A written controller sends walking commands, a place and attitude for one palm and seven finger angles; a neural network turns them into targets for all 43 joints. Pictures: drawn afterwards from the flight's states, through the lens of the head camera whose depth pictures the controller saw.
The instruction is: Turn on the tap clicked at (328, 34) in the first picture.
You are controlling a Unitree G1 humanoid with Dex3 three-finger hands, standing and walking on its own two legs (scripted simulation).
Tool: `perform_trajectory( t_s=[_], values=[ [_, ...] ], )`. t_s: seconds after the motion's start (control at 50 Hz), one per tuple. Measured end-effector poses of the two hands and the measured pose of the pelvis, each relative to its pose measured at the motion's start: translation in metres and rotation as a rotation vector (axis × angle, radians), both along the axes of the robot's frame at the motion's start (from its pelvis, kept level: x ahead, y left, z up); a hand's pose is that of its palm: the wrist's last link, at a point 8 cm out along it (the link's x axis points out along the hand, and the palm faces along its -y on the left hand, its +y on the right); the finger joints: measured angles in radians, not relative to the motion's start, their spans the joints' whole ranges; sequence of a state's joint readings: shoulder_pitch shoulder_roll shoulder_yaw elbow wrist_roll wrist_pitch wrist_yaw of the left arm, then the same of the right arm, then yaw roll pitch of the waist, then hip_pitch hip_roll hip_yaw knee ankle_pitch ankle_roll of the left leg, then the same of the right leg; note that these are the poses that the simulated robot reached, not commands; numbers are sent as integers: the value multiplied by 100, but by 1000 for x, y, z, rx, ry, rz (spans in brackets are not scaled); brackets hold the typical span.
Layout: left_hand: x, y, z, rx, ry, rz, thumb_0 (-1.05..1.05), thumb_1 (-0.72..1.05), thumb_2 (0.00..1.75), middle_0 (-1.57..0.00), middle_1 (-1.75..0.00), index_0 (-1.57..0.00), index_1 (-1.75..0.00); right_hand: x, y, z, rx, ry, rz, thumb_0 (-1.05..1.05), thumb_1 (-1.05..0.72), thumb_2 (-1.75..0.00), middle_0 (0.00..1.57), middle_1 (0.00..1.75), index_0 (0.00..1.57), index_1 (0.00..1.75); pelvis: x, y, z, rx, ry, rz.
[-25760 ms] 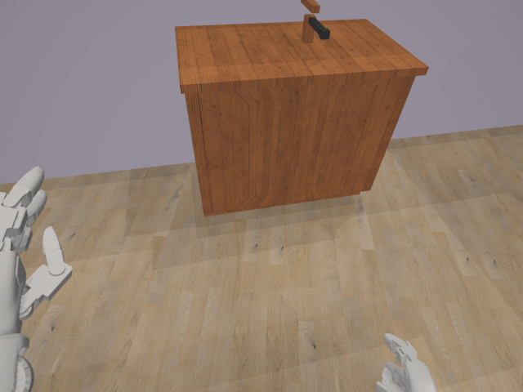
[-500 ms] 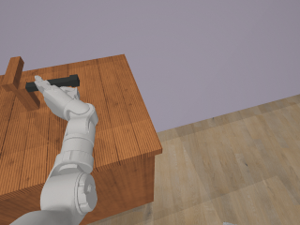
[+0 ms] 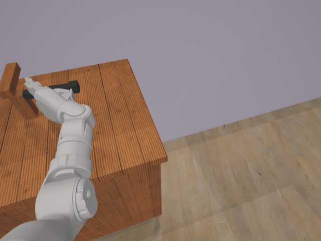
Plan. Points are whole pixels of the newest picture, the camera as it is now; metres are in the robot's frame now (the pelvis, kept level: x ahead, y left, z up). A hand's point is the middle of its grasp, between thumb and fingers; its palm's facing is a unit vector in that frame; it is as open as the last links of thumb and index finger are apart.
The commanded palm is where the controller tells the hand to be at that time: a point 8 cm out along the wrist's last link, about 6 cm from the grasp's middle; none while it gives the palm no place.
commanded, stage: lift the hand up off the lever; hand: left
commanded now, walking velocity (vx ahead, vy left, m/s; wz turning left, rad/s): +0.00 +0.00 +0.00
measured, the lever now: (74, 87) +0.54 +0.26 +0.10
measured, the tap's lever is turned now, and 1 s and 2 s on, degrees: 85 85 85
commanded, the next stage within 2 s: draw the hand back beside the body in 0.76 s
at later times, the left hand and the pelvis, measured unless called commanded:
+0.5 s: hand (72, 88) +0.44 +0.22 +0.17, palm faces +0.80 -0.60 -0.04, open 7.8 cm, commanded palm +0.38 +0.23 +0.17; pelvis +0.01 +0.01 +0.01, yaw +0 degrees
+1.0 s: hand (79, 90) +0.43 +0.20 +0.17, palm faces +0.59 -0.80 -0.10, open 7.8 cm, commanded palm +0.36 +0.24 +0.18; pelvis +0.01 +0.00 +0.01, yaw -2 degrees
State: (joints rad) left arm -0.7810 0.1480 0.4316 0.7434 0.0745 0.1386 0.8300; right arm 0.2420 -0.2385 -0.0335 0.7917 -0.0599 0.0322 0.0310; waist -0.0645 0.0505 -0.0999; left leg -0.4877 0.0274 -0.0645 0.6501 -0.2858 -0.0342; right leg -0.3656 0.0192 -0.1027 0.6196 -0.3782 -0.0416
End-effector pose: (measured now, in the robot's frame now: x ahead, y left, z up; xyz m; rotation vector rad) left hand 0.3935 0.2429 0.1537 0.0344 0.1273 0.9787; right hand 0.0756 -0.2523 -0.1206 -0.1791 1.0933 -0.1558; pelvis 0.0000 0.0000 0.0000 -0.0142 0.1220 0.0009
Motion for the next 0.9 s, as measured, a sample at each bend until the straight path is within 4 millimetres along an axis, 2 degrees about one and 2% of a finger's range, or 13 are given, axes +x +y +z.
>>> perform_trajectory(
  t_s=[0.2, 0.62, 0.76, 0.9],
  values=[
    [-1, 3, 5, -15, -21, -15, 2, 90, 90, -15, -15, -15, -15, 14, 2, 4, 1, -26, 5, 0, -91, -90, 20, 30, 20, 30, 6, 2, 2, 1, -9, -1],
    [-12, -11, 22, -23, -17, -45, 2, 90, 90, -15, -15, -15, -15, 68, 25, 15, 52, -147, 61, 0, -91, -90, 20, 30, 20, 30, 14, 4, 7, 12, -53, -5],
    [-13, -8, 23, -20, -11, -34, 2, 90, 90, -15, -15, -15, -15, 71, 20, 17, 39, -149, 75, 0, -91, -90, 20, 30, 20, 30, 11, 0, 8, 13, -53, 0],
    [-14, -7, 24, 5, -8, -63, 2, 90, 90, -15, -15, -15, -15, 62, 11, 15, 25, -127, 54, 0, -91, -90, 20, 30, 20, 30, 11, -2, 8, 16, -54, -1]
  ],
)
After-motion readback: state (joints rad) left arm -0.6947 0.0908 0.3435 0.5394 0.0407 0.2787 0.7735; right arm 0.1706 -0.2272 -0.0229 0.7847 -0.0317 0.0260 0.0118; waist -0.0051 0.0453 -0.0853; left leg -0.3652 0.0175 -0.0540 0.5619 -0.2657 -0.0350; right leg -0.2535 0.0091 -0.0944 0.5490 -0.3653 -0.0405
